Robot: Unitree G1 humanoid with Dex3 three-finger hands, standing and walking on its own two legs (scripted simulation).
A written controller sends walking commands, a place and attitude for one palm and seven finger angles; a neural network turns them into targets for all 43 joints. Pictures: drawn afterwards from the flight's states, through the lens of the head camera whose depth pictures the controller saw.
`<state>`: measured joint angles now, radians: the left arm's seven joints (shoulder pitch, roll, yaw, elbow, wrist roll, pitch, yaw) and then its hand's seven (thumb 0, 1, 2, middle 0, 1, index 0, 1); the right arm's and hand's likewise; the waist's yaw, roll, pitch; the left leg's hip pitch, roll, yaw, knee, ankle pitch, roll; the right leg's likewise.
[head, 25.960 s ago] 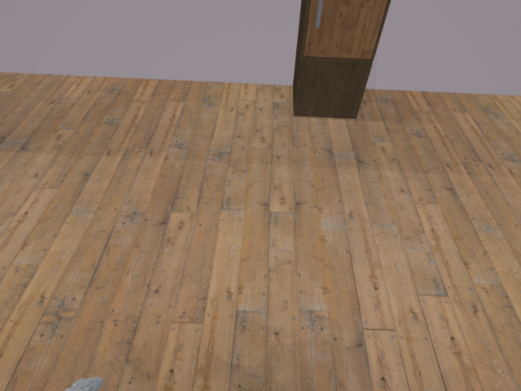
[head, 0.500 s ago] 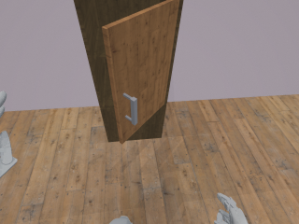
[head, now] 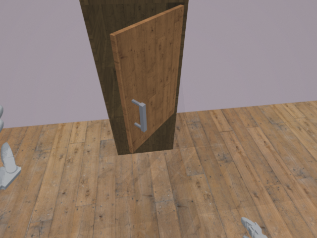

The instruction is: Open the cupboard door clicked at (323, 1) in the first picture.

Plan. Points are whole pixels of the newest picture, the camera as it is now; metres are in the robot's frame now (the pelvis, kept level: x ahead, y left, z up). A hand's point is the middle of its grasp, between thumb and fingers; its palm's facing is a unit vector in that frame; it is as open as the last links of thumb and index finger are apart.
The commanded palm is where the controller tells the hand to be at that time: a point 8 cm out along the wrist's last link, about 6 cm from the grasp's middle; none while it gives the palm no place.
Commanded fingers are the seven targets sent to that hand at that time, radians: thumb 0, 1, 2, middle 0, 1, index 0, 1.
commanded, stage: stop stepping back and stand still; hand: left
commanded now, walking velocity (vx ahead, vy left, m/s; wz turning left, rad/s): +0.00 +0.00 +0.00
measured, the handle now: (139, 116) +0.60 +0.12 -0.09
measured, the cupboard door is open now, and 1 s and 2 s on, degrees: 45 45 45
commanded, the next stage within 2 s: let the arm hang, fingers relaxed in 0.56 s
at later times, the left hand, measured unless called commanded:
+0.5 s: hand (6, 185) +0.17 +0.29 +0.15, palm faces +0.41 -0.80 -0.44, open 7.4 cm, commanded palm +0.11 +0.32 +0.18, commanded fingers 0.00 0.90 0.90 -0.20 -0.30 -0.20 -0.30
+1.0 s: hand out of the picture -0.02 +0.18 -0.17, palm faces +0.00 -0.99 -0.15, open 7.2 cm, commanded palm none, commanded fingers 0.00 0.90 0.90 -0.20 -0.30 -0.20 -0.30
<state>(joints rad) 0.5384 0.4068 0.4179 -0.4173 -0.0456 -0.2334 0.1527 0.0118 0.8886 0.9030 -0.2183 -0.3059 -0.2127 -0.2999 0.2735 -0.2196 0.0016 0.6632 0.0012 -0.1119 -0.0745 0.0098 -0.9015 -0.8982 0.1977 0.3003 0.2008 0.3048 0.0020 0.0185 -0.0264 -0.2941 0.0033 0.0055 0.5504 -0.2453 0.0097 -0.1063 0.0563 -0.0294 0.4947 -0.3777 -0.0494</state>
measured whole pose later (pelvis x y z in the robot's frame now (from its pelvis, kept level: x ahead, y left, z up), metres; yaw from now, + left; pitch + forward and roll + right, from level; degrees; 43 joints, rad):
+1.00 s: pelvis -0.03 +0.01 +0.00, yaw +1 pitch -1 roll -1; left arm 0.29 0.18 -0.01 0.99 0.02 0.05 0.01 0.02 0.95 0.90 -0.21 -0.30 -0.20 -0.30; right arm 0.21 -0.25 0.02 1.01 -0.03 0.01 -0.02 0.01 -0.91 -0.90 0.20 0.30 0.20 0.30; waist -0.02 -0.03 0.06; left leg -0.32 -0.03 -0.01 0.49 -0.15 0.03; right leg -0.15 0.03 -0.05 0.48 -0.32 -0.03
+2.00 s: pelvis +0.00 -0.02 +0.01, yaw +1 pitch -2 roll +1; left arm 0.34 0.12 0.01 1.14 0.00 0.00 0.04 0.00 0.91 0.90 -0.20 -0.30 -0.20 -0.30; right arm 0.28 -0.13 0.01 1.15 -0.02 0.00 -0.05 0.00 -0.91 -0.90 0.19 0.30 0.20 0.30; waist 0.00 0.01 0.05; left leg -0.23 -0.01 -0.02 0.44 -0.19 -0.01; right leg -0.04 0.05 -0.05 0.40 -0.34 -0.07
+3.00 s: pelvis -0.02 -0.05 -0.01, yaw -12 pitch +0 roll +2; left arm 0.22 0.21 0.09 0.97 0.03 0.03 0.00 0.00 0.91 0.90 -0.20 -0.30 -0.20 -0.30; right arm 0.19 -0.22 -0.07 1.01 -0.03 0.05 -0.05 0.00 -0.90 -0.90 0.20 0.30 0.20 0.30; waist 0.02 0.04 0.10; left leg -0.42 0.08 0.07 0.91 -0.46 -0.04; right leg -0.28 0.04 -0.02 0.65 -0.37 -0.08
